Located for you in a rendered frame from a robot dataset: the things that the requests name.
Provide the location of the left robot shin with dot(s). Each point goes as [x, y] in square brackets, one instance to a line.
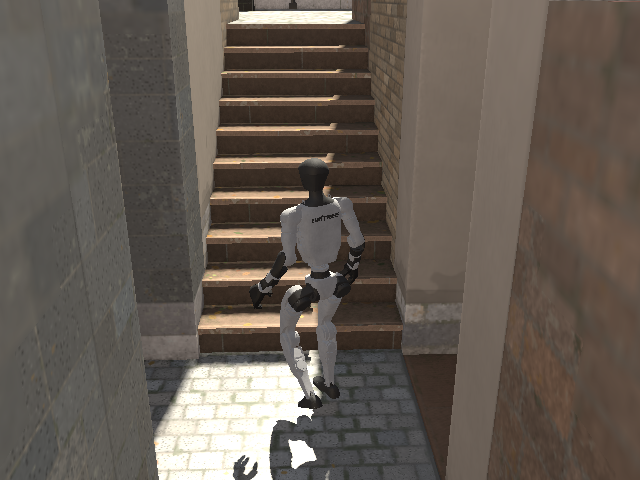
[297, 363]

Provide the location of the robot left forearm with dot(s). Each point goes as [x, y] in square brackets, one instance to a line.
[272, 278]

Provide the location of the right robot hand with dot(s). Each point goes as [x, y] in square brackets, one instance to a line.
[353, 273]

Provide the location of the robot left upper arm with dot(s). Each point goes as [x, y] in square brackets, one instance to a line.
[289, 219]

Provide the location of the robot right upper arm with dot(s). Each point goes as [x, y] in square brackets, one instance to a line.
[350, 221]

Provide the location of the left robot hand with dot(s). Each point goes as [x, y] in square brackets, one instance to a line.
[257, 296]

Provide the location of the robot right thigh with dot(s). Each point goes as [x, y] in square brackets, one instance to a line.
[328, 307]

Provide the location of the robot right forearm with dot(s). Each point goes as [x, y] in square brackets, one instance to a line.
[354, 256]

